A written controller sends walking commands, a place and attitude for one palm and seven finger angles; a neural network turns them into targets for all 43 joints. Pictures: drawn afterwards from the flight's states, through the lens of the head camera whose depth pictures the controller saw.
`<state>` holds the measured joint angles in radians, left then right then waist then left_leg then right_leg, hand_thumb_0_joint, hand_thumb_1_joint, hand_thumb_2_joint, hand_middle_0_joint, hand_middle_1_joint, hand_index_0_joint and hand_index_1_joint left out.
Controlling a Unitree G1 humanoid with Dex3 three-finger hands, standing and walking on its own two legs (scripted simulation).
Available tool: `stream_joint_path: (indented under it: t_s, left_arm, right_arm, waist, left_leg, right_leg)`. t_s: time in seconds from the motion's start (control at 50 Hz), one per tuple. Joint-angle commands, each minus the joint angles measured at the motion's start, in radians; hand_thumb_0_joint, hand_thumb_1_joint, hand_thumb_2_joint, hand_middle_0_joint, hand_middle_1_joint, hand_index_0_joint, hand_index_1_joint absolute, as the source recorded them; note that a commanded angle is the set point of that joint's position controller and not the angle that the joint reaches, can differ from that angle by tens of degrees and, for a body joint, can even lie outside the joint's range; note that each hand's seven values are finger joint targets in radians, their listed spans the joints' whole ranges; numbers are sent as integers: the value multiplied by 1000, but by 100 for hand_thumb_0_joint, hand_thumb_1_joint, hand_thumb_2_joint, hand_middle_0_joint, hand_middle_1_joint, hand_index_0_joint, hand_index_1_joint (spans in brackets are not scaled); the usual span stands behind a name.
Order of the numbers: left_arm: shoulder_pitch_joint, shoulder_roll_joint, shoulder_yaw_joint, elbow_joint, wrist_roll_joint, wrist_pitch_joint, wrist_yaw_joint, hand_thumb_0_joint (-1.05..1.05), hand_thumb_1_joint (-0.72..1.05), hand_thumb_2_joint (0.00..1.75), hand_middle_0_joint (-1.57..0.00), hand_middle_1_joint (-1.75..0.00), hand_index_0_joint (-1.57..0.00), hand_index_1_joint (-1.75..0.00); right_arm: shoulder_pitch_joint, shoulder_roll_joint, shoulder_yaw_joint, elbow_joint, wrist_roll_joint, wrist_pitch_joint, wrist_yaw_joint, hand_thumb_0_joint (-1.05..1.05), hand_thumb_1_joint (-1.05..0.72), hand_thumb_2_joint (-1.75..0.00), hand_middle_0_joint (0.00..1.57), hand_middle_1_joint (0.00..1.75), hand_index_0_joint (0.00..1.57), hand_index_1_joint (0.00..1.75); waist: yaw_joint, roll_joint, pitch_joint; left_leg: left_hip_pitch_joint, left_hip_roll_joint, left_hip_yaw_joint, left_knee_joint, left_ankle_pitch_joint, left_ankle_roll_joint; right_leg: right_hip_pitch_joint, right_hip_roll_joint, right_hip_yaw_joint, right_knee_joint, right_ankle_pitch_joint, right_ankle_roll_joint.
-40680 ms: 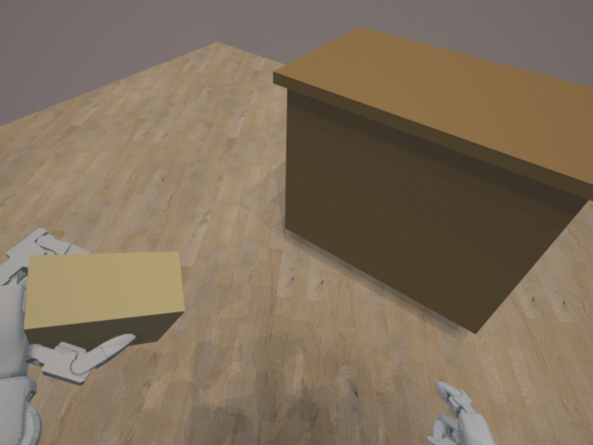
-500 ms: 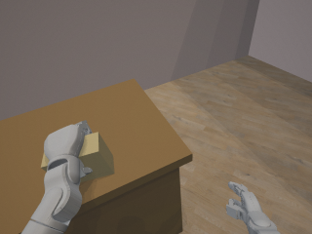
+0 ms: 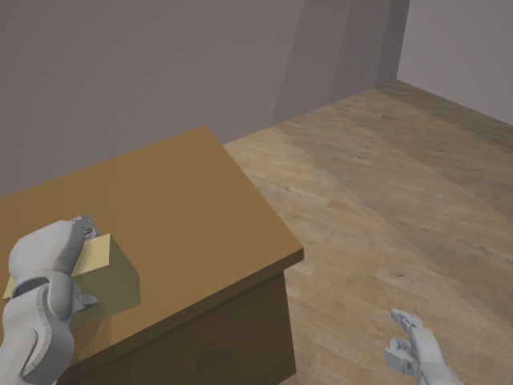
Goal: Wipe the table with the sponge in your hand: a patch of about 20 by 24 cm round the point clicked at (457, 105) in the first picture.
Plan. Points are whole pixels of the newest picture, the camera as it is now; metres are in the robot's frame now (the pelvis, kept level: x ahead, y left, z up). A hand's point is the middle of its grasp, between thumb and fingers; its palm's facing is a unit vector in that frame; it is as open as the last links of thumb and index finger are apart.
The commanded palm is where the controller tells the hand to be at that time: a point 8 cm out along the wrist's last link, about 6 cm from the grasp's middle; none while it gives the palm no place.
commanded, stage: slide back across to the middle lane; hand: left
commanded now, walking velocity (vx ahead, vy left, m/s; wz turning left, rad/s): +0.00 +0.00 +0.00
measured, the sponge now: (88, 292) +0.23 +0.31 +0.06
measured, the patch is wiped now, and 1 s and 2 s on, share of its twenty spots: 0.90 0.90 0.90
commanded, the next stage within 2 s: wipe forward along the middle lane in 0.24 s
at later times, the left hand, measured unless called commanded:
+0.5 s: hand (70, 270) +0.23 +0.31 +0.12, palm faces +0.09 -0.10 -0.99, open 10.1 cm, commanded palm +0.20 +0.33 +0.15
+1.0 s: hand (70, 253) +0.27 +0.33 +0.12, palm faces -0.01 -0.06 -1.00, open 10.1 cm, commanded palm +0.25 +0.35 +0.13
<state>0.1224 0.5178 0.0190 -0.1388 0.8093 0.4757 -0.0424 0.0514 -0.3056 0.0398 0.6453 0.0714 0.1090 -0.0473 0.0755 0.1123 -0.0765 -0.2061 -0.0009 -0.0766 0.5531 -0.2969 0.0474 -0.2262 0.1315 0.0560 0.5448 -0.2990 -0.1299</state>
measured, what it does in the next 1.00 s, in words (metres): shifts its weight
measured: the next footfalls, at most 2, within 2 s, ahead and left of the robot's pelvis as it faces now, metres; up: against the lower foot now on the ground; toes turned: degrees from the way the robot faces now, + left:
none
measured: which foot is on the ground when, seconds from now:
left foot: down 0.00-1.00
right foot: down 0.00-1.00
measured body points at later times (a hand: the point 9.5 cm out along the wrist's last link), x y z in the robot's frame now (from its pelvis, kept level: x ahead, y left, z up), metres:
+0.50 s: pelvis -0.01 +0.02 +0.00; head -0.03 -0.05 +0.44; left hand +0.23 +0.31 +0.17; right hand +0.24 -0.19 -0.09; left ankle -0.03 +0.17 -0.73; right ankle -0.01 -0.03 -0.73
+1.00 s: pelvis -0.05 +0.02 +0.00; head -0.07 -0.03 +0.45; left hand +0.26 +0.33 +0.17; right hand +0.15 -0.21 -0.11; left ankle -0.03 +0.17 -0.73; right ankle -0.01 -0.03 -0.73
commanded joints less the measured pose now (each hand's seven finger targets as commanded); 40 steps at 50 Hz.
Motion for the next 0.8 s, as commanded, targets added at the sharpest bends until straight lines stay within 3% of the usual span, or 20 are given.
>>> stream_joint_path:
  t_s: [0.0,0.04,0.08,0.1,0.16,0.2,0.26,0.3,0.32,0.36,0.4,0.42,0.48,0.5,0.56,0.6,0.64,0.7,0.72,0.78]
  left_arm:
    - [-26,259,135,-57,52,-26,1,0,10,130,-120,-160,-120,-160]
    - [5,228,122,-52,51,-41,10,0,10,130,-120,-160,-120,-160]
    - [-15,239,131,-55,48,-47,17,0,10,130,-120,-160,-120,-160]
    - [-30,262,149,-58,52,-46,21,0,10,130,-120,-160,-120,-160]
    - [-39,228,123,-44,51,-41,31,0,10,130,-120,-160,-120,-160]
    - [-73,259,141,-51,61,-32,37,0,10,130,-120,-160,-120,-160]
    - [-66,227,120,-15,64,-20,42,0,10,130,-120,-160,-120,-160]
    - [-65,232,123,-46,70,-13,43,0,10,130,-120,-160,-120,-160]
    - [-59,201,100,-40,70,-11,47,0,10,130,-120,-160,-120,-160]
    - [-63,208,104,-13,68,-5,50,0,10,130,-120,-160,-120,-160]
    - [-126,236,108,10,79,9,50,0,10,130,-120,-160,-120,-160]
    - [-152,203,75,28,82,15,49,0,10,130,-120,-160,-120,-160]
    - [-208,191,46,90,100,30,43,0,10,130,-120,-160,-120,-160]
    - [-223,218,60,100,111,36,42,0,10,130,-120,-160,-120,-160]
    - [-282,167,-5,160,122,40,31,0,10,130,-120,-160,-120,-160]
    - [-340,187,-5,213,133,43,23,0,10,130,-120,-160,-120,-160]
    - [-391,180,-24,277,141,34,16,0,10,130,-120,-160,-120,-160]
    - [-417,226,9,332,151,5,8,0,10,130,-120,-160,-120,-160]
    - [-439,190,-26,363,152,-5,6,0,10,130,-120,-160,-120,-160]
    - [-498,199,-31,453,159,-32,1,0,10,130,-120,-160,-120,-160]
  right_arm:
    - [-230,-62,-29,-188,-7,-75,-3,0,-90,-90,20,30,20,30]
    - [-212,-58,-32,-188,-7,-79,-2,0,-90,-90,20,30,20,30]
    - [-208,-61,-32,-184,-9,-80,-5,0,-90,-90,20,30,20,30]
    - [-209,-65,-36,-182,-9,-82,-4,0,-90,-90,20,30,20,30]
    - [-205,-63,-37,-181,-8,-79,-6,0,-90,-90,20,30,20,30]
    - [-214,-66,-38,-177,-8,-80,-7,0,-90,-90,20,30,20,30]
    - [-199,-64,-38,-175,-7,-76,-5,0,-90,-90,20,30,20,30]
    - [-217,-66,-37,-181,-4,-76,-4,0,-90,-90,20,30,20,30]
    - [-205,-61,-36,-181,-6,-74,-4,0,-90,-90,20,30,20,30]
    - [-201,-65,-35,-176,-5,-70,-3,0,-90,-90,20,30,20,30]
    - [-211,-70,-33,-169,-2,-64,-7,0,-90,-90,20,30,20,30]
    - [-208,-67,-30,-173,-3,-60,-9,0,-90,-90,20,30,20,30]
    - [-209,-71,-29,-166,1,-59,-15,0,-90,-90,20,30,20,30]
    - [-215,-76,-28,-162,2,-60,-15,0,-90,-90,20,30,20,30]
    - [-203,-74,-24,-160,2,-59,-21,0,-90,-90,20,30,20,30]
    - [-204,-80,-23,-153,2,-62,-26,0,-90,-90,20,30,20,30]
    - [-188,-81,-21,-148,2,-64,-33,0,-90,-90,20,30,20,30]
    - [-185,-86,-19,-146,-2,-69,-38,0,-90,-90,20,30,20,30]
    - [-173,-83,-18,-144,-2,-70,-39,0,-90,-90,20,30,20,30]
    - [-151,-91,-20,-140,1,-70,-45,0,-90,-90,20,30,20,30]
  waist:
    - [42,-147,-77]
    - [43,-155,-69]
    - [39,-173,-79]
    - [40,-158,-84]
    - [38,-168,-73]
    - [38,-119,-84]
    - [38,-184,-89]
    - [43,-153,-121]
    - [38,-172,-119]
    - [36,-197,-108]
    - [29,-171,-90]
    - [23,-187,-77]
    - [19,-189,-62]
    - [20,-150,-63]
    - [5,-182,-65]
    - [2,-187,-54]
    - [-6,-217,-47]
    - [6,-185,-49]
    - [-4,-187,-42]
    - [-12,-205,-3]
  left_leg:
    - [-76,-66,33,-1,158,16]
    - [-81,-64,38,-1,168,16]
    - [-87,-65,38,5,162,15]
    - [-87,-66,33,3,160,14]
    - [-92,-65,40,-1,154,14]
    - [-82,-67,35,-4,164,12]
    - [-94,-63,39,-3,185,11]
    - [-81,-65,38,-9,205,11]
    - [-84,-64,47,-10,207,12]
    - [-90,-62,48,-8,203,11]
    - [-91,-61,45,-24,182,8]
    - [-98,-61,51,-28,174,9]
    - [-87,-58,52,-38,170,9]
    - [-78,-58,48,-46,177,6]
    - [-88,-58,60,-49,164,5]
    - [-86,-59,56,-60,131,5]
    - [-97,-57,62,-63,103,4]
    - [-105,-59,51,-74,75,3]
    - [-112,-58,61,-73,69,2]
    - [-130,-56,56,-79,17,0]
  right_leg:
    - [117,-146,179,-135,341,107]
    - [111,-146,150,-125,361,111]
    - [117,-151,159,-123,385,116]
    - [118,-144,178,-124,371,106]
    - [101,-141,146,-129,325,109]
    - [97,-135,168,-129,321,97]
    - [111,-135,133,-114,367,105]
    - [126,-130,149,-106,390,99]
    - [130,-133,119,-98,400,105]
    - [126,-132,116,-100,417,109]
    - [109,-124,138,-112,366,99]
    - [102,-126,109,-114,335,104]
    - [75,-121,99,-131,287,102]
    - [72,-115,115,-132,280,92]
    - [75,-119,85,-134,270,103]
    - [55,-115,102,-153,204,98]
    - [44,-120,80,-163,140,106]
    - [41,-119,96,-177,69,96]
    - [38,-121,69,-174,58,101]
    - [-14,-119,65,-206,-67,101]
